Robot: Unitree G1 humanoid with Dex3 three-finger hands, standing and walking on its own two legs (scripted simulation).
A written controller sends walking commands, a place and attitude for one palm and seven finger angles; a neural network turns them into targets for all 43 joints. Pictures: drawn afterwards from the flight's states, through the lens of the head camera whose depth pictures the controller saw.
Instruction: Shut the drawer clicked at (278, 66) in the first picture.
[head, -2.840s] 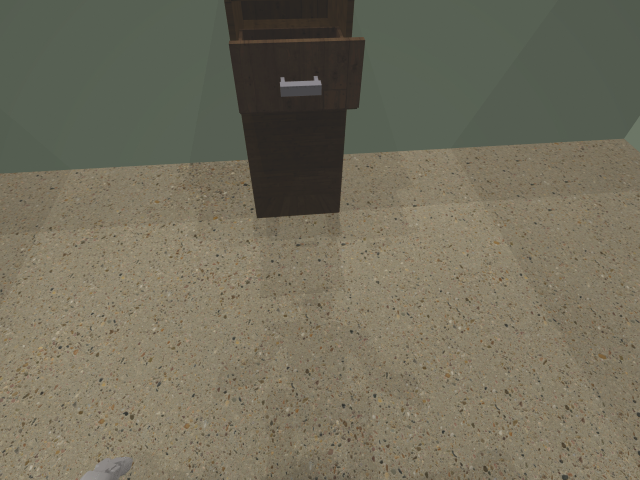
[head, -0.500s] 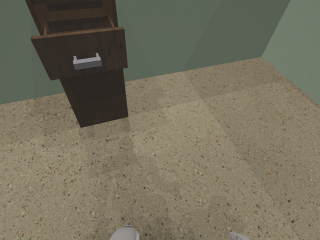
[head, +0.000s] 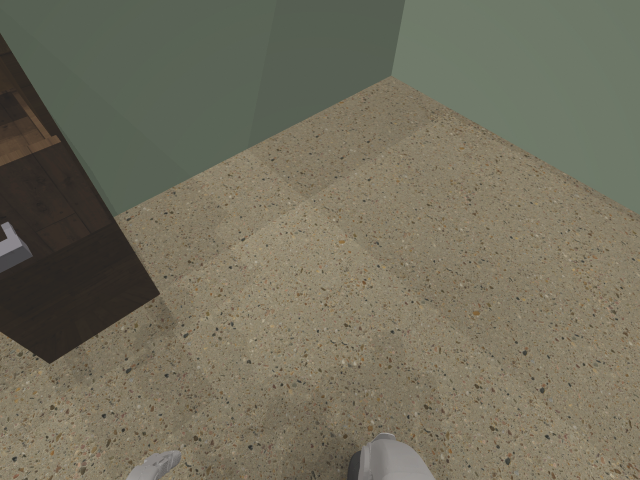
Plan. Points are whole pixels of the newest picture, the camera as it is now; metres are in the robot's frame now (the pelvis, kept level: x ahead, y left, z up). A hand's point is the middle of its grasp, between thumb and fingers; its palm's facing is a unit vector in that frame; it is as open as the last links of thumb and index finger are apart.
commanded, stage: turn to face it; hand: left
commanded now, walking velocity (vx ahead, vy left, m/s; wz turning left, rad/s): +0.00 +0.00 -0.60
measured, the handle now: out of the picture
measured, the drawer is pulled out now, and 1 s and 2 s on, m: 0.30 0.30 0.30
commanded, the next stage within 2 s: take the last steps up to it in 1.52 s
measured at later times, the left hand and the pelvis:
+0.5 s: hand (199, 438) +0.20 +0.18 -0.18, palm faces +0.11 -0.98 -0.14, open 7.3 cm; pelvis +0.11 +0.01 -0.01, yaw +5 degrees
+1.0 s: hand (180, 474) +0.15 +0.19 -0.15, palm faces +0.34 -0.89 -0.29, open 7.4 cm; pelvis +0.11 -0.04 -0.01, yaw +20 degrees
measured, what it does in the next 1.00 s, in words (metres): walks ahead, turning left: right foot, then left foot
